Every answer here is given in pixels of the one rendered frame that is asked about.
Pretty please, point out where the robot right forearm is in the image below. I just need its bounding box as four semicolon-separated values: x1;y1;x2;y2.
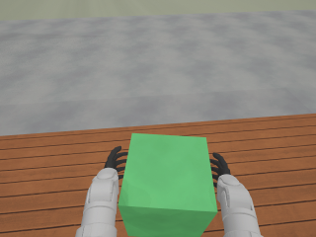
216;174;264;237

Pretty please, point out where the robot left forearm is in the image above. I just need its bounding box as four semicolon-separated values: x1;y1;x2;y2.
75;168;119;237

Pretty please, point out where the right robot hand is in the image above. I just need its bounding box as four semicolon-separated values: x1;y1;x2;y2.
209;152;231;188

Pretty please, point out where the left robot hand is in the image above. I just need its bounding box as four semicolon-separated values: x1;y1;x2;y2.
104;146;128;180

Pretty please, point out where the carton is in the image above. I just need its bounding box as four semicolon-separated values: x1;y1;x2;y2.
118;133;218;237

